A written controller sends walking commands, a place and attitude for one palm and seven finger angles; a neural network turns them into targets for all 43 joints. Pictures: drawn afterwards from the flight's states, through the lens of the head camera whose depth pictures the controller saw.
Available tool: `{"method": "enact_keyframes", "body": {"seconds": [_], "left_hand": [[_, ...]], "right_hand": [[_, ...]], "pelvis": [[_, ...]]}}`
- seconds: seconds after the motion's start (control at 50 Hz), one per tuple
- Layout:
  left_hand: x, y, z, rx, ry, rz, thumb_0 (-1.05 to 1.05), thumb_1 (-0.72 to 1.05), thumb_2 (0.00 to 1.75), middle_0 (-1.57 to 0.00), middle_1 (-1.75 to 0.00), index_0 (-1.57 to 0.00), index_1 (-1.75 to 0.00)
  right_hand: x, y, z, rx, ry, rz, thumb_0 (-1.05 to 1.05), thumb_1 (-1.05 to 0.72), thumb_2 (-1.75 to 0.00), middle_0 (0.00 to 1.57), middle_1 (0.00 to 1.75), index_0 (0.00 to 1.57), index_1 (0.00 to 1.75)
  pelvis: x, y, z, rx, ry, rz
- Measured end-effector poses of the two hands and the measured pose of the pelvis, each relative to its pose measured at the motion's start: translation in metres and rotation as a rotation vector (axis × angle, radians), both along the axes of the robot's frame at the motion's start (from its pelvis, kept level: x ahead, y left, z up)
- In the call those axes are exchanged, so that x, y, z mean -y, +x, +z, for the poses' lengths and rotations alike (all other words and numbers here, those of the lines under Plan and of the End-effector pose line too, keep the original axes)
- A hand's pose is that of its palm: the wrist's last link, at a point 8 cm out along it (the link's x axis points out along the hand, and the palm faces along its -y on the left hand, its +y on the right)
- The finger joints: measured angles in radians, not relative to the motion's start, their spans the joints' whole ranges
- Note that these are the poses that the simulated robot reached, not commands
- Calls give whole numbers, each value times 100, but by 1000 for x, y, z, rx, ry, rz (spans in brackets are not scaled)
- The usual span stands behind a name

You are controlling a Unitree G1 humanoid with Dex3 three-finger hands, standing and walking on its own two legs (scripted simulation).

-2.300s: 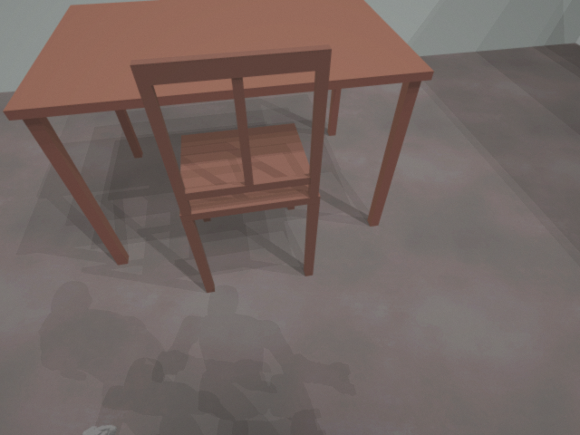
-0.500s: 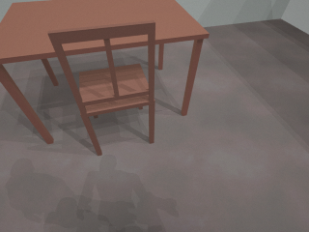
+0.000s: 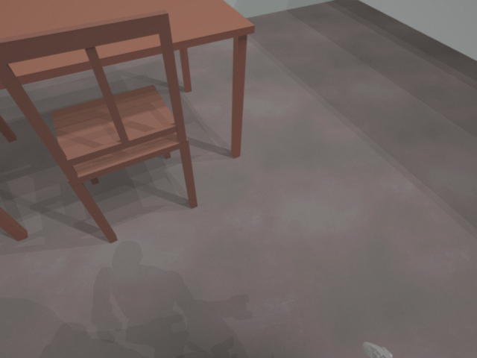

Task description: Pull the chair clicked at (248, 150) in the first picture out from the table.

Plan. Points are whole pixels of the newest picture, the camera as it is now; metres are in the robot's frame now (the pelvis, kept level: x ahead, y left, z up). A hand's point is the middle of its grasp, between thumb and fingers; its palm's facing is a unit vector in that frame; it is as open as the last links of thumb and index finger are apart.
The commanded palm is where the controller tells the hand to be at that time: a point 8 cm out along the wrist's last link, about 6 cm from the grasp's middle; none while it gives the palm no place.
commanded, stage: walk to a spot facing it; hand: left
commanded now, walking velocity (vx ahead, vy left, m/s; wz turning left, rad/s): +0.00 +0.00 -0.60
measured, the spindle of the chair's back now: (109, 100) +0.74 +0.46 -0.06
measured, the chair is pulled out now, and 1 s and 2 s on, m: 0.00 0.00 0.00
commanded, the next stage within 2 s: turn to face it in 1.14 s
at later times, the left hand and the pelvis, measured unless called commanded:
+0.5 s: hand (174, 349) +0.15 +0.14 -0.16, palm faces -0.29 -0.93 -0.23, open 7.3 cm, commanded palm none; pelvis +0.02 -0.03 +0.00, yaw -19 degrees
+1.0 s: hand (235, 255) +0.35 +0.04 -0.16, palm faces -0.59 -0.80 -0.14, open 7.4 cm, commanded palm none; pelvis +0.17 -0.06 +0.01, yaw -38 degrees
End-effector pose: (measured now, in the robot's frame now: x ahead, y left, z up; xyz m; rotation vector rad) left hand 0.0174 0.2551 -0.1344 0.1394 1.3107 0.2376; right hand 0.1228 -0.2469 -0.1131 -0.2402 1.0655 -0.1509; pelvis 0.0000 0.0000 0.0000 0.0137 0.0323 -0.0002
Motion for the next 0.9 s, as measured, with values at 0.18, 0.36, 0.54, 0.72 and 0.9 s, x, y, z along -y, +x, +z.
{"method": "enact_keyframes", "body": {"seconds": [0.18, 0.36, 0.54, 0.72, 0.9], "left_hand": [[-23, 50, 8, 63, 6, -142, 1, 91, 90, -20, -30, -20, -30], [34, 124, 7, 123, -2, -388, 1, 91, 90, -19, -30, -20, -30], [72, 144, 6, 112, -33, -462, 1, 91, 90, -20, -30, -21, -30], [61, 189, -26, -42, -70, -519, 1, 91, 90, -20, -30, -21, -30], [112, 304, -3, 37, -104, -646, 1, 91, 90, -19, -30, -20, -30]], "right_hand": [[4, -71, 10, -56, -31, -125, 0, -91, -89, 20, 30, 21, 30], [31, -162, -20, -158, 21, -329, 0, -90, -89, 20, 30, 21, 30], [49, -173, -10, -213, 21, -438, 1, -91, -89, 20, 30, 20, 30], [33, -98, 0, -47, -31, -508, 1, -91, -89, 20, 30, 20, 30], [-29, -107, 4, -192, 95, -694, 0, -91, -89, 20, 30, 20, 30]], "pelvis": [[-7, -9, 8, 35, -21, -133], [19, -5, -8, 26, -33, -278], [32, 26, 1, 30, -38, -357], [22, 91, -10, 33, -52, -484], [39, 147, 12, 26, -44, -607]]}}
